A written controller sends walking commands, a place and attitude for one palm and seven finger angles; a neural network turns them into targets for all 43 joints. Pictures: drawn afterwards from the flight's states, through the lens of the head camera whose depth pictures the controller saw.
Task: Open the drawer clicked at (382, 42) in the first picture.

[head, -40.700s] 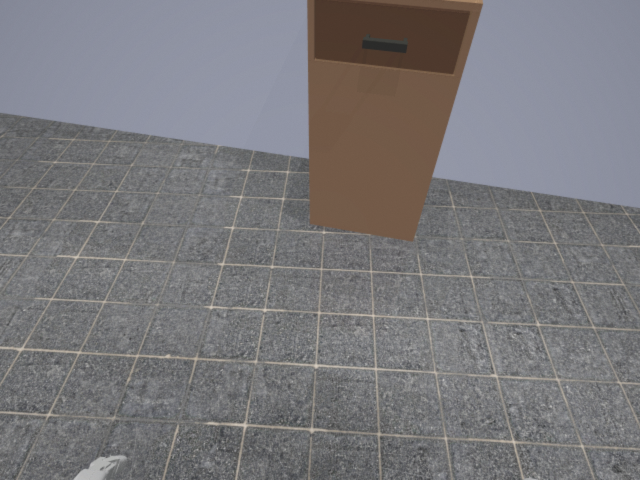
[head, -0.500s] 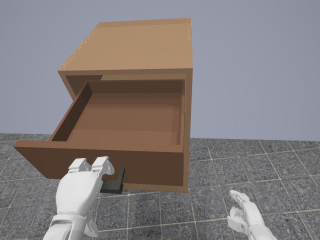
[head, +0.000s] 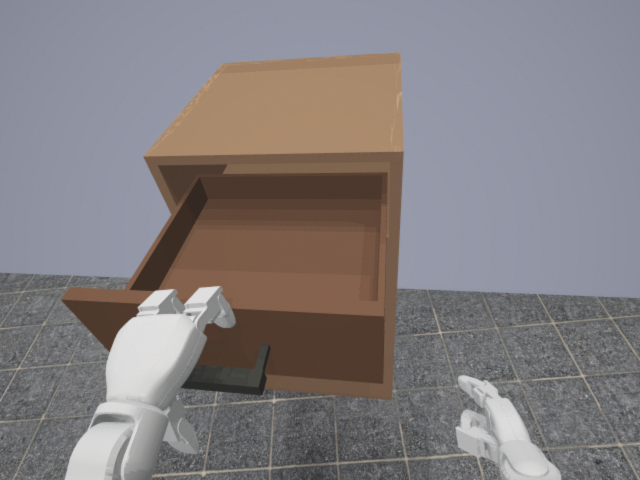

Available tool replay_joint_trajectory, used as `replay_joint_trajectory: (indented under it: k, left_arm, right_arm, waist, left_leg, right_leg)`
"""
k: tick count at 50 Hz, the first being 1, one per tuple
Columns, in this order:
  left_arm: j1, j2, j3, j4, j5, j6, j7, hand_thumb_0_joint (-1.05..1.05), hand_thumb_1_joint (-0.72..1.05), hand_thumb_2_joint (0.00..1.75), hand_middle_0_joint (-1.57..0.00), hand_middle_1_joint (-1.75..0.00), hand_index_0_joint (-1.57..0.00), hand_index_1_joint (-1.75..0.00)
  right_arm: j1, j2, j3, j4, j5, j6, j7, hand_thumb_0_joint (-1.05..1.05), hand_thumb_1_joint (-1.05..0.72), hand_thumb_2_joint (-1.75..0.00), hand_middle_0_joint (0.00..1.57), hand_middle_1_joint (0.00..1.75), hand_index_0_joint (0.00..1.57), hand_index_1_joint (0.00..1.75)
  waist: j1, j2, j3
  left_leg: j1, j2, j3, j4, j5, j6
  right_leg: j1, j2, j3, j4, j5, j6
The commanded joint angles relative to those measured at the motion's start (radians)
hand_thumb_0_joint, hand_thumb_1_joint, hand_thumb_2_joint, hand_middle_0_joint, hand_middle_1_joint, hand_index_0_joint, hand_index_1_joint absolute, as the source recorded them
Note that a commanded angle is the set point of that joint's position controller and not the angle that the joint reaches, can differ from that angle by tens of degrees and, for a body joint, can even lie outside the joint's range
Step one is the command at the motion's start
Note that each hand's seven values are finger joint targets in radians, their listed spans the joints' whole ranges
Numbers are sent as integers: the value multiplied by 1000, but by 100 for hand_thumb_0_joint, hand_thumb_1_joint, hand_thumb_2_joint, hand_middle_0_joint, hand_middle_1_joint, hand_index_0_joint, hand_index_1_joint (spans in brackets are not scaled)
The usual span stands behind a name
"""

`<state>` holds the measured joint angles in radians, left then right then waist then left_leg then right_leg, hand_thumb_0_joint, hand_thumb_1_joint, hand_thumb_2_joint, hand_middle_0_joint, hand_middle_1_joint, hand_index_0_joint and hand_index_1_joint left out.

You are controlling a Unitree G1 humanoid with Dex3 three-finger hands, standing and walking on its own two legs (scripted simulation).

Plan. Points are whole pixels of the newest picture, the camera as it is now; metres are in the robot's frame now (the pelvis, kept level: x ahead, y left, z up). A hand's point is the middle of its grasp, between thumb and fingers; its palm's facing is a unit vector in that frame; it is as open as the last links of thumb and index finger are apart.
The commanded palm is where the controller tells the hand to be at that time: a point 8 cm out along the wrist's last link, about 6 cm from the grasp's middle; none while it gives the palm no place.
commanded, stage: lift the hand off the handle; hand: left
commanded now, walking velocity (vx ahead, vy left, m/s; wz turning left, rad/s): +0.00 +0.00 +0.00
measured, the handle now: (221, 363) +0.23 +0.19 +0.04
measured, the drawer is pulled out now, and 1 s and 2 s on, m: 0.30 0.30 0.30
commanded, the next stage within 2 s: draw the hand back to the body in 0.52 s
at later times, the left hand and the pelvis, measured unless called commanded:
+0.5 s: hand (164, 302) +0.22 +0.19 +0.19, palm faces +0.25 -0.14 -0.96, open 13.9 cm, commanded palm +0.15 +0.19 +0.24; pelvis -0.01 -0.01 +0.00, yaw +0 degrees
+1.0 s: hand (135, 323) +0.19 +0.22 +0.18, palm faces +0.17 -0.10 -0.98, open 13.9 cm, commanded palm +0.14 +0.22 +0.24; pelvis -0.02 -0.01 +0.00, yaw +1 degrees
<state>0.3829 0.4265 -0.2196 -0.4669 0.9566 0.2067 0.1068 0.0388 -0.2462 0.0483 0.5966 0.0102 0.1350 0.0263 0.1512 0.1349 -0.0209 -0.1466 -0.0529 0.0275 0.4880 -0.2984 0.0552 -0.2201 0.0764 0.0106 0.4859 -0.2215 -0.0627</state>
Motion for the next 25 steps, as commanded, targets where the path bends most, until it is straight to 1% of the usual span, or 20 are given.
replay_joint_trajectory:
  k: [1, 2, 3, 5, 6, 7, 8, 10, 11, 12, 13, 15, 16, 17, 18, 20, 21, 22, 24, 25]
  left_arm:
    - [-310, 104, 132, -357, 28, 5, 57, 0, -50, 30, -30, -120, -30, -120]
    - [-353, 115, 132, -363, 13, 4, 46, 0, -50, 30, -30, -120, -30, -120]
    - [-312, 129, 153, -338, 18, 9, 40, 0, -50, 30, -30, -120, -30, -120]
    - [-352, 169, 192, -372, -7, 19, 31, 0, -50, 30, -30, -120, -30, -120]
    - [-339, 143, 162, -375, 16, 23, 21, 0, -50, 30, -30, -120, -30, -120]
    - [-351, 146, 160, -371, 5, 26, 13, 0, -50, 30, -30, -120, -30, -120]
    - [-316, 115, 131, -344, 4, 39, 0, 0, -50, 30, -30, -120, -30, -120]
    - [-304, 169, 203, -276, -32, 82, -28, 0, -50, 30, -30, -120, -30, -120]
    - [-310, 137, 167, -270, -21, 97, -49, 0, -50, 30, -30, -120, -30, -120]
    - [-315, 159, 193, -258, -49, 99, -61, 0, -50, 30, -30, -120, -30, -120]
    - [-273, 143, 181, -233, -60, 107, -77, 0, -50, 30, -30, -120, -30, -120]
    - [-301, 216, 263, -263, -94, 126, -92, 0, -50, 30, -30, -120, -30, -120]
    - [-334, 189, 230, -286, -75, 131, -104, 0, -50, 30, -30, -120, -30, -120]
    - [-347, 212, 253, -280, -90, 126, -105, 0, -50, 30, -30, -120, -30, -120]
    - [-327, 208, 247, -271, -90, 127, -114, 0, -50, 30, -30, -120, -30, -120]
    - [-379, 268, 302, -336, -113, 132, -115, 0, -50, 30, -30, -120, -30, -120]
    - [-388, 242, 274, -358, -95, 135, -125, 0, -50, 30, -30, -120, -30, -120]
    - [-369, 255, 291, -312, -105, 129, -128, 0, -50, 30, -30, -120, -30, -120]
    - [-317, 231, 268, -326, -116, 120, -141, 0, -50, 30, -30, -120, -30, -120]
    - [-315, 251, 297, -348, -134, 125, -139, 0, -50, 30, -30, -120, -30, -120]
  right_arm:
    - [-229, -63, -11, -192, 6, -48, 3, 0, -90, -90, 20, 30, 20, 30]
    - [-249, -69, -20, -182, 7, -39, -1, 0, -90, -90, 20, 30, 20, 30]
    - [-232, -68, -20, -187, 5, -41, 0, 0, -90, -90, 20, 30, 20, 30]
    - [-272, -78, -13, -197, 20, -35, -3, 0, -90, -90, 20, 30, 20, 30]
    - [-246, -65, -5, -199, 11, -40, 5, 0, -90, -90, 20, 30, 20, 30]
    - [-266, -73, -14, -186, 15, -27, 4, 0, -90, -90, 20, 30, 20, 30]
    - [-253, -67, -12, -190, 14, -25, 12, 0, -90, -90, 20, 30, 20, 30]
    - [-303, -70, -5, -185, 39, -9, 19, 0, -90, -90, 20, 30, 20, 30]
    - [-286, -60, 5, -187, 32, -7, 29, 0, -90, -90, 20, 30, 20, 30]
    - [-291, -62, -3, -175, 41, 6, 28, 0, -90, -90, 20, 30, 20, 30]
    - [-285, -64, 0, -183, 40, 9, 32, 0, -90, -90, 20, 30, 20, 30]
    - [-313, -80, -1, -198, 55, 22, 31, 0, -90, -90, 20, 30, 20, 30]
    - [-309, -68, 9, -211, 46, 22, 38, 0, -90, -90, 20, 30, 20, 30]
    - [-306, -70, 0, -196, 49, 30, 35, 0, -90, -90, 20, 30, 20, 30]
    - [-302, -72, 3, -208, 46, 27, 35, 0, -90, -90, 20, 30, 20, 30]
    - [-325, -90, -1, -219, 55, 28, 28, 0, -90, -90, 20, 30, 20, 30]
    - [-318, -75, 6, -231, 47, 21, 34, 0, -90, -90, 20, 30, 20, 30]
    - [-309, -78, -3, -204, 50, 25, 31, 0, -90, -90, 20, 30, 20, 30]
    - [-299, -85, -5, -218, 52, 21, 36, 0, -90, -90, 20, 30, 20, 30]
    - [-315, -95, -7, -226, 61, 19, 32, 0, -90, -90, 20, 30, 20, 30]
  waist:
    - [-17, -69, -193]
    - [-33, -71, -149]
    - [-20, -93, -156]
    - [-26, -54, -166]
    - [-11, -91, -189]
    - [-26, -60, -144]
    - [-20, -88, -147]
    - [-26, -101, -104]
    - [-13, -128, -121]
    - [-29, -129, -80]
    - [-20, -136, -75]
    - [-25, -103, -89]
    - [-11, -117, -120]
    - [-31, -119, -104]
    - [-22, -129, -99]
    - [-31, -66, -134]
    - [-15, -73, -174]
    - [-36, -93, -129]
    - [-32, -107, -122]
    - [-40, -64, -128]
  left_leg:
    - [7, 61, -72, -81, 257, -35]
    - [8, 62, -77, -92, 254, -38]
    - [1, 63, -70, -87, 247, -35]
    - [-4, 69, -80, -103, 238, -32]
    - [-5, 65, -69, -96, 255, -34]
    - [2, 69, -74, -107, 254, -41]
    - [0, 63, -67, -101, 270, -35]
    - [-41, 71, -72, -123, 239, -35]
    - [-48, 61, -61, -123, 256, -33]
    - [-51, 63, -58, -131, 247, -35]
    - [-58, 59, -51, -131, 244, -32]
    - [-83, 73, -49, -134, 201, -28]
    - [-84, 59, -42, -125, 220, -26]
    - [-82, 59, -45, -127, 217, -27]
    - [-85, 57, -39, -122, 209, -26]
    - [-91, 69, -46, -118, 179, -23]
    - [-85, 56, -43, -107, 207, -22]
    - [-86, 55, -48, -113, 204, -26]
    - [-81, 53, -44, -108, 212, -25]
    - [-85, 66, -49, -106, 196, -25]
  right_leg:
    - [107, -48, 88, -72, 61, 14]
    - [96, -41, 103, -90, 66, 9]
    - [104, -43, 101, -88, 53, 13]
    - [146, -42, 103, -87, 84, 17]
    - [145, -51, 96, -79, 63, 18]
    - [123, -41, 114, -95, 63, 11]
    - [137, -49, 92, -90, 82, 15]
    - [171, -45, 97, -94, 103, 21]
    - [189, -58, 86, -87, 106, 26]
    - [173, -53, 96, -98, 107, 28]
    - [184, -56, 83, -94, 112, 33]
    - [215, -52, 93, -89, 109, 39]
    - [228, -66, 90, -82, 104, 38]
    - [216, -61, 105, -93, 100, 37]
    - [212, -66, 97, -93, 85, 41]
    - [231, -61, 111, -90, 82, 41]
    - [244, -74, 109, -82, 84, 38]
    - [211, -64, 118, -95, 71, 35]
    - [198, -67, 107, -97, 84, 40]
    - [203, -62, 110, -93, 86, 37]
